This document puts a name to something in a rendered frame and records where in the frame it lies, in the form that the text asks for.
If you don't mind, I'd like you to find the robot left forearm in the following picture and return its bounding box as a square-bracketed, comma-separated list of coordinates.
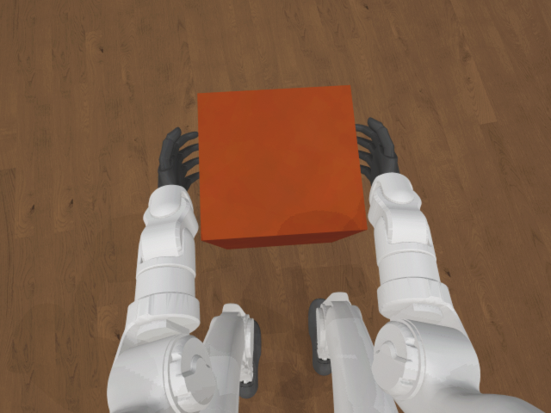
[107, 185, 200, 397]

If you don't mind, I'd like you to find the robot left hand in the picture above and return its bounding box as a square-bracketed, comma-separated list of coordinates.
[158, 127, 200, 192]

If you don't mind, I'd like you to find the robot right forearm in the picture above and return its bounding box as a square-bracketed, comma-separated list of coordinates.
[368, 173, 480, 365]

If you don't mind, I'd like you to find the robot right upper arm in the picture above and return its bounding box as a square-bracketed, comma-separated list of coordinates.
[371, 318, 545, 413]

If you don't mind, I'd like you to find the carton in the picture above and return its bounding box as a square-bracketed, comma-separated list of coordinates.
[197, 85, 368, 250]

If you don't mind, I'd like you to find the robot left upper arm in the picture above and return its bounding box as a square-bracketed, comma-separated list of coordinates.
[108, 333, 216, 413]

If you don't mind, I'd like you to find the left robot foot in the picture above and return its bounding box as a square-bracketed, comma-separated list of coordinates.
[239, 320, 261, 398]

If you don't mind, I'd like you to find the left robot thigh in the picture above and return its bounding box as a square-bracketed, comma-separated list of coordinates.
[199, 311, 254, 413]

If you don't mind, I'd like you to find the robot right hand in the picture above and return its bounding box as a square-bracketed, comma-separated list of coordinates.
[355, 117, 400, 187]

